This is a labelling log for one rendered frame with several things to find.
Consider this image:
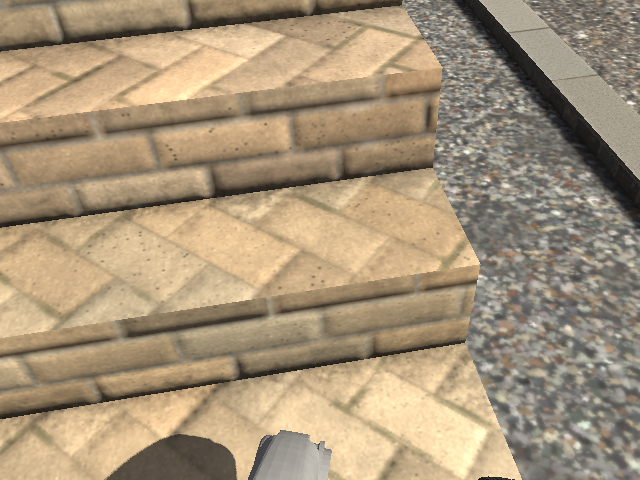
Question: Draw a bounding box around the left robot shin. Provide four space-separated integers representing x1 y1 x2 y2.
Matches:
254 435 272 462

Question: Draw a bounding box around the left robot thigh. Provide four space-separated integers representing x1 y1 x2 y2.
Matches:
248 430 332 480

